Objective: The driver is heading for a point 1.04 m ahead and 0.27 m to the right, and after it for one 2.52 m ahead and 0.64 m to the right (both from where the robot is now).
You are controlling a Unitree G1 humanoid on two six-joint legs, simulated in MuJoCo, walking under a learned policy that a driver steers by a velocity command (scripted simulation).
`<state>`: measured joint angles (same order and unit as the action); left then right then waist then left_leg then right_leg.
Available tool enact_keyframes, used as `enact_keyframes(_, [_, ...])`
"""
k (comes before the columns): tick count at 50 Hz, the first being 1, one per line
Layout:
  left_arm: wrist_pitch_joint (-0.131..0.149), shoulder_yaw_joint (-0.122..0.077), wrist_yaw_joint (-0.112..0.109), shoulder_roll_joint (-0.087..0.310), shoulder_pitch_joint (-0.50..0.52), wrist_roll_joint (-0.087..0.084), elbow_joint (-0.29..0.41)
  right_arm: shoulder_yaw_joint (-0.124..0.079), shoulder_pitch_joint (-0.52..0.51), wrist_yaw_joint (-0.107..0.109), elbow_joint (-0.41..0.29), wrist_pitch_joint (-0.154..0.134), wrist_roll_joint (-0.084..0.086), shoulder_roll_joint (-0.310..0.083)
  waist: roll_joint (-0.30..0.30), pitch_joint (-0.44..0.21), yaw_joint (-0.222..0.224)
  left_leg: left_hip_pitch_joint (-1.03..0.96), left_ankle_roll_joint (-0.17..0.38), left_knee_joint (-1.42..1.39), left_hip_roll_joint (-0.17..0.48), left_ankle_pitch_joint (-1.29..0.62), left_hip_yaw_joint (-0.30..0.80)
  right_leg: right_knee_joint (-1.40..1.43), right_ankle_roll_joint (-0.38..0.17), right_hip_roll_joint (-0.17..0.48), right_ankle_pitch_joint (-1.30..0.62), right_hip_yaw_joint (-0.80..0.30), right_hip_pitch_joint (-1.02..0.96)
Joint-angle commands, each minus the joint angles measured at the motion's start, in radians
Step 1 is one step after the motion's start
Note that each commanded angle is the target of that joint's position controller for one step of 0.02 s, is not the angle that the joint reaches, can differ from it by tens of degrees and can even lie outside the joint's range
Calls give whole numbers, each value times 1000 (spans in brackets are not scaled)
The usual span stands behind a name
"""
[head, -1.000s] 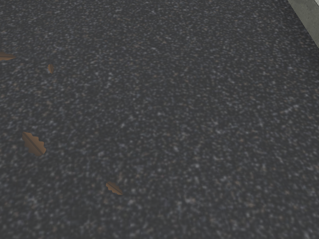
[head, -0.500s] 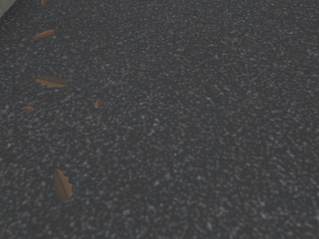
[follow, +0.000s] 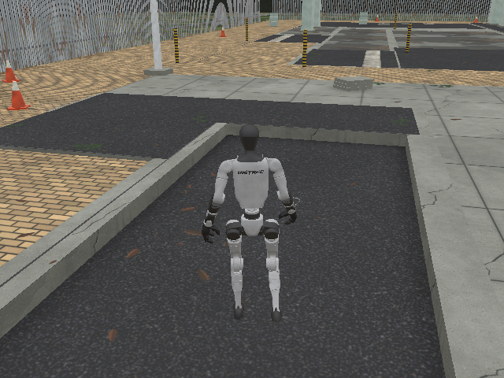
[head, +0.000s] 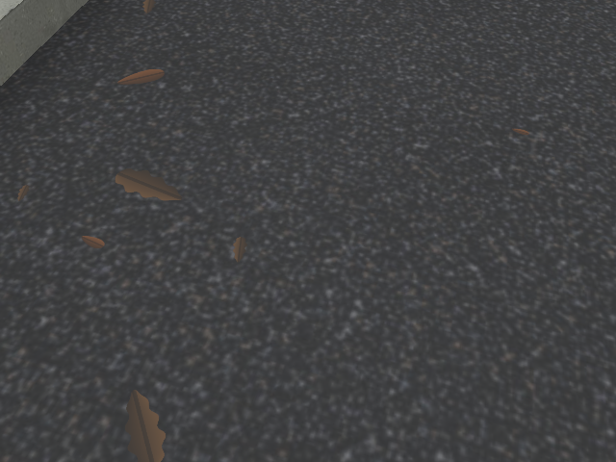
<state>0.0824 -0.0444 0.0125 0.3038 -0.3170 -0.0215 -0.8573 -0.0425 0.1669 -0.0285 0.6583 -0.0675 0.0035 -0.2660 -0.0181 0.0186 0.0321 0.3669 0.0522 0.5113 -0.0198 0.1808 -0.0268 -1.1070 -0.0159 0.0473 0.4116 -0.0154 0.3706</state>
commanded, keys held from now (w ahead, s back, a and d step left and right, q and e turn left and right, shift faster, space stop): w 0.82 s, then w+e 0.18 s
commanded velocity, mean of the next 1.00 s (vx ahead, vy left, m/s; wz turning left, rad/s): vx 0.50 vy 0.00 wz -0.02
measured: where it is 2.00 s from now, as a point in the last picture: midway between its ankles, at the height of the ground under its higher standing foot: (386, 245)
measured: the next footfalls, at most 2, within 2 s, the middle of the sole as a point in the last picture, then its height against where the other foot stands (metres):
right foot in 0.42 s outside the picture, level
left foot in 0.96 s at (280, 366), level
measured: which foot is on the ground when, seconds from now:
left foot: down 0.00-0.44, up 0.46-0.94, down 0.96-1.00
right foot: up 0.00-0.40, down 0.42-0.96, up 0.98-1.00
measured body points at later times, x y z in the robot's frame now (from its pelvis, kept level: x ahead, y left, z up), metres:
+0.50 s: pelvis +0.27 -0.06 -0.01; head +0.30 -0.07 +0.44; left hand +0.46 +0.20 -0.10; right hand +0.29 -0.34 -0.14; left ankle +0.11 +0.09 -0.66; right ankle +0.35 -0.15 -0.73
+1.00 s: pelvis +0.54 -0.01 -0.01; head +0.58 +0.00 +0.44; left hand +0.54 +0.27 -0.15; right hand +0.75 -0.26 -0.09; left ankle +0.65 +0.09 -0.74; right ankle +0.37 -0.14 -0.70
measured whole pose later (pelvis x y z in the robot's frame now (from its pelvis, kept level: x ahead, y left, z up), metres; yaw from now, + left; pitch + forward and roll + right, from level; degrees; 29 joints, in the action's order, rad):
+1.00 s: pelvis +0.54 -0.01 -0.01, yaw -3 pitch +2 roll -1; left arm 0.05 -0.05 0.00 0.29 -0.38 -0.02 -0.93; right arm -0.04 0.05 -0.03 0.73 -0.10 0.00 -0.25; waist -0.01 0.03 0.07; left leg 0.48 0.04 0.56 0.02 0.12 -0.03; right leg -0.77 -0.02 0.00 0.50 -0.05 0.13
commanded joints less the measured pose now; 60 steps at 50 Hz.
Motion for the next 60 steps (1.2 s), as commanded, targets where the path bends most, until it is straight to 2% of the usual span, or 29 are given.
enact_keyframes(1, [13,-28,-1,100,34,10,84,-34,74,-3,-25,-15,-9,-109,113,-59,-32,-277,182,-298,252,-99,339,-29,2,96,-124,-50,301])
enact_keyframes(5, [-14,-20,-8,58,82,19,98,-44,92,5,16,-36,-4,-133,88,-23,-15,-215,201,-363,235,-235,227,99,36,97,-246,-41,311])
enact_keyframes(10, [-2,-4,8,24,251,17,140,-50,161,23,67,-26,4,-163,75,20,-71,-233,159,-381,202,-223,126,406,36,64,-492,-17,289])
enact_keyframes(15, [9,0,33,35,380,6,192,-56,243,29,130,-8,15,-184,76,56,-110,-354,145,-336,255,-207,131,551,6,32,-473,-9,289])
enact_keyframes(18, [16,-8,44,61,355,8,196,-62,239,37,151,7,18,-198,97,33,-79,-431,119,-259,281,-342,138,596,-34,7,-363,8,223])
enact_keyframes(19, [18,-18,42,80,296,11,182,-63,223,39,151,13,17,-206,108,-5,-41,-435,105,-188,266,-494,122,613,-53,-22,-339,37,125])
enact_keyframes(20, [18,-39,34,115,164,14,141,-58,212,42,150,19,15,-195,96,-87,25,-407,81,-34,219,-626,84,633,-80,-53,-353,66,-61])
enact_keyframes(21, [16,-61,24,177,-12,21,100,-40,217,46,133,19,1,-159,44,-228,90,-247,46,219,169,-489,43,583,-134,54,-413,-42,-358])
enact_keyframes(22, [8,-85,20,276,-111,27,82,-4,345,34,114,-2,-5,-44,-200,-380,55,184,-37,622,0,12,6,625,-301,308,-254,-496,-768])
enact_keyframes(23, [4,-63,22,194,-136,12,74,-11,308,30,131,-23,6,-88,-213,-427,87,322,-34,754,-28,395,146,780,-316,340,-100,-725,-791])
enact_keyframes(24, [4,-47,20,153,-58,9,84,-34,209,24,102,-35,34,-164,-144,-254,79,412,-20,804,34,341,150,807,-261,308,-31,-589,-660])
enact_keyframes(25, [3,-38,18,128,19,13,98,-32,139,26,84,-38,36,-162,-75,-151,51,402,-12,762,88,247,114,828,-229,270,-75,-465,-504])
enact_keyframes(26, [3,-29,20,98,74,20,103,-34,109,30,80,-34,20,-152,-43,-76,21,366,-17,699,120,180,99,863,-220,233,-152,-377,-363])
enact_keyframes(28, [14,-21,24,66,121,33,105,-36,153,34,97,-12,10,-121,-86,-49,-36,244,-26,625,158,102,106,922,-206,177,-256,-273,-218])
enact_keyframes(31, [28,-30,18,94,103,26,80,-32,134,40,94,7,3,-92,-65,-24,-50,257,-54,539,167,21,92,973,-230,167,-378,-184,-171])
enact_keyframes(37, [14,-36,-6,129,15,14,32,-17,-71,25,48,-9,2,-56,-38,21,15,276,-68,181,139,-265,57,992,-189,131,-432,-65,-229])
enact_keyframes(40, [2,-40,-8,142,-44,6,-1,-12,-162,10,20,-16,11,-55,-34,47,50,272,-63,81,116,-281,44,974,-188,158,-409,-64,-296])
enact_keyframes(43, [-16,-44,-13,147,-77,-1,-27,-15,-216,-7,-10,-27,13,-71,-37,65,49,276,-38,13,101,-202,60,914,-177,202,-446,-103,-380])
enact_keyframes(45, [-26,-51,-19,163,-62,-4,-29,-24,-170,-11,-2,-35,11,-98,-56,40,10,189,-20,-21,79,-131,55,853,-161,214,-520,-132,-404])
enact_keyframes(46, [-30,-53,-21,171,-37,-5,-25,-36,-96,-7,18,-40,9,-120,-61,1,-39,70,-4,-49,54,-116,32,774,-146,195,-637,-123,-390])
enact_keyframes(47, [-32,-44,-21,146,-31,1,-20,-60,51,2,63,-42,5,-166,-42,-99,-106,-155,23,-54,47,-130,21,608,-118,136,-706,-88,-332])
enact_keyframes(48, [-29,-19,-20,83,-31,23,8,-81,231,13,92,-40,-12,-239,55,-265,-172,-467,83,-8,219,-150,190,306,-77,63,-485,-40,-140])
enact_keyframes(49, [-9,13,-15,-36,-168,13,20,-96,277,13,114,-29,-15,-308,333,-393,-109,-782,227,-106,446,37,624,-26,-14,-100,115,-4,243])
enact_keyframes(50, [4,-12,-13,76,-121,-12,1,-70,276,14,105,-27,-8,-201,240,-368,-149,-737,213,-184,430,187,694,-153,-15,-56,173,-123,340])
enact_keyframes(51, [8,-31,-12,130,-33,-30,29,-55,206,18,99,-29,-5,-156,185,-219,-144,-615,166,-205,402,178,541,-178,-23,-12,87,-114,397])
enact_keyframes(52, [6,-32,-17,120,14,-25,37,-47,136,19,95,-32,-7,-132,127,-146,-116,-488,143,-232,364,103,429,-152,-20,34,0,-91,370])
enact_keyframes(53, [-1,-37,-20,109,34,-13,40,-39,84,17,97,-34,-9,-101,118,-83,-91,-383,130,-269,329,32,339,-103,-15,59,-59,-90,340])
enact_keyframes(56, [-39,-38,-17,48,-2,-15,37,-38,30,16,114,-51,-17,-81,127,-34,-33,-241,125,-353,292,-94,172,-47,-3,94,-136,-88,243])
enact_keyframes(60, [-60,-39,-14,29,69,-4,80,-53,42,30,147,-55,-21,-120,84,15,-29,-241,134,-391,292,-200,33,88,16,99,-282,-95,322])
Keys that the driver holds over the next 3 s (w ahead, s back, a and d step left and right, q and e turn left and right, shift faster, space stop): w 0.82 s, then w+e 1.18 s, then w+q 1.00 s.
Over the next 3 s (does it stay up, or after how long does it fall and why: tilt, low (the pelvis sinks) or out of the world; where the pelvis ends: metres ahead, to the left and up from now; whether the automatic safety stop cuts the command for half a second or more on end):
stays up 1.51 -0.41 -0.02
